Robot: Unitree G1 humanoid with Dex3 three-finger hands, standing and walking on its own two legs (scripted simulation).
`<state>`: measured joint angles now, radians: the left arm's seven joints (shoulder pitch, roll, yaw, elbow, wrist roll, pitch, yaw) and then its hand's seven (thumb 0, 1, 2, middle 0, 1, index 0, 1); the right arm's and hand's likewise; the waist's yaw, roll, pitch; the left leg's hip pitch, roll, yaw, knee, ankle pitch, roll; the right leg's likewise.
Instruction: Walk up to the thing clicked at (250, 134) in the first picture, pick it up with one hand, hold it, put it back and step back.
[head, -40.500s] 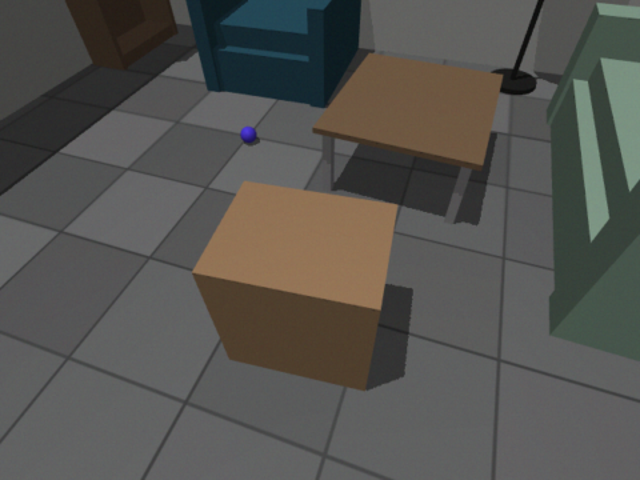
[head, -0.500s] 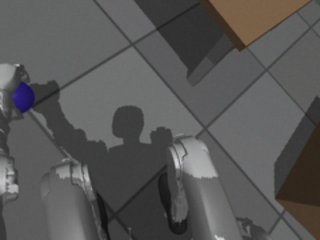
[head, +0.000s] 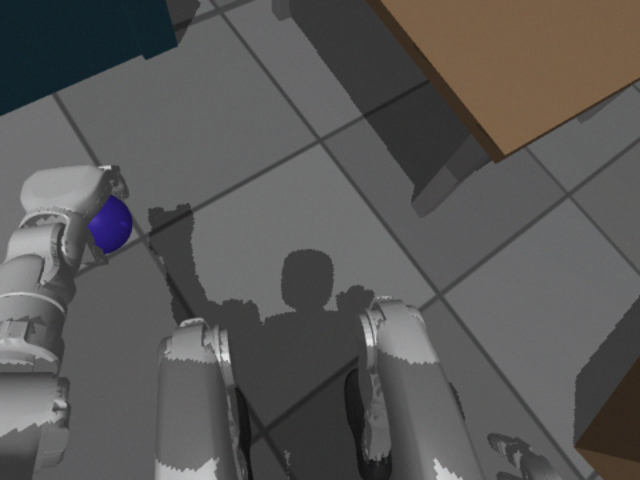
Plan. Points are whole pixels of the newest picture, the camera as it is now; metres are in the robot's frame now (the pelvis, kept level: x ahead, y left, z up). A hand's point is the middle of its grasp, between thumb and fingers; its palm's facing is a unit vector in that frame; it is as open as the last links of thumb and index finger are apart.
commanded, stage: lift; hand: left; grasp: from above
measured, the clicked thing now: (97, 223) +0.46 +0.28 -0.13
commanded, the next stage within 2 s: hold in 1.18 s
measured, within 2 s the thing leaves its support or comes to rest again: neither
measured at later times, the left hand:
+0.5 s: hand out of the picture +0.37 +0.26 +0.10, palm faces -0.42 -0.12 -0.90, open 10.7 cm
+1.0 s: hand out of the picture +0.37 +0.25 +0.22, palm faces -0.43 -0.12 -0.90, open 10.6 cm
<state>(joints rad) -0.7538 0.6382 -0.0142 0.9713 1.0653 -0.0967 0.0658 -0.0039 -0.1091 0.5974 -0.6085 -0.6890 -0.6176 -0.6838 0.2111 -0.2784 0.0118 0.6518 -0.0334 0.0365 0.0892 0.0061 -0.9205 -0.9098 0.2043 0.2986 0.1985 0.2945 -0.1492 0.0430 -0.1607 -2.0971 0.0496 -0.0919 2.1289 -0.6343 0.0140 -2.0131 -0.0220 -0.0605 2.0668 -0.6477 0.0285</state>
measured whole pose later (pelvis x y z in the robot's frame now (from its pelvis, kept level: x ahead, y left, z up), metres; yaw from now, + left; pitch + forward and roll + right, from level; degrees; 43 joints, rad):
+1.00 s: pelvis +0.06 +0.00 +0.29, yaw +4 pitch +13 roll -1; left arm -0.35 0.39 -0.17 0.83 0.99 0.04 0.13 0.00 -0.09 0.57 -0.60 -0.69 -0.61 -0.68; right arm 0.26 -0.25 -0.04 0.74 0.04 -0.02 -0.05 0.01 -0.90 -0.90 0.20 0.30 0.20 0.29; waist -0.07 0.04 -0.11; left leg -0.82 0.05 0.01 1.02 -0.42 0.00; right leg -0.79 -0.02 -0.02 0.99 -0.42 0.02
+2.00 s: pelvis +0.09 +0.00 +0.35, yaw +3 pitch +4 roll +0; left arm -0.25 0.40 -0.18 0.66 0.99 0.00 -0.01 0.00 -0.10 0.60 -0.60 -0.70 -0.61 -0.69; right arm 0.23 -0.26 -0.05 0.68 0.06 0.06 -0.05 0.01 -0.90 -0.90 0.20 0.30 0.20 0.29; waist -0.01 0.05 -0.05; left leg -0.39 0.04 0.05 0.61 -0.29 -0.01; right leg -0.39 -0.02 0.01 0.61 -0.30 0.02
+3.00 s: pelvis +0.09 +0.00 +0.36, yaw +3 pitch +2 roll +0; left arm -0.21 0.40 -0.19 0.57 0.98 0.02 -0.05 0.00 -0.11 0.61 -0.59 -0.70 -0.61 -0.69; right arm 0.19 -0.25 -0.03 0.66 0.08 0.09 -0.06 0.01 -0.91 -0.91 0.20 0.30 0.20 0.29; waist 0.01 0.05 -0.01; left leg -0.26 0.03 0.06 0.47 -0.23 -0.01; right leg -0.27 -0.02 0.01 0.49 -0.25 0.01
